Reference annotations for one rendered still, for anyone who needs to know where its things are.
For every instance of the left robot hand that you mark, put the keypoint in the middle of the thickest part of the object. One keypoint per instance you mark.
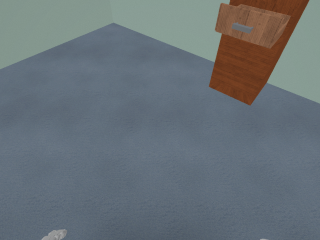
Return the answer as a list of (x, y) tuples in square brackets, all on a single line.
[(56, 235)]

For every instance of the cabinet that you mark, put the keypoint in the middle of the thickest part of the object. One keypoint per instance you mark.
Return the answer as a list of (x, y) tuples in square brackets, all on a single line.
[(240, 71)]

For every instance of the handle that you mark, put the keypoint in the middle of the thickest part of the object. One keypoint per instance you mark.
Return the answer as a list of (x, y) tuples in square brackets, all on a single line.
[(245, 43), (242, 28)]

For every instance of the drawer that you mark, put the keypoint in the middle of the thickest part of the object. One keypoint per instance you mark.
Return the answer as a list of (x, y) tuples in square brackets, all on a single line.
[(267, 25)]

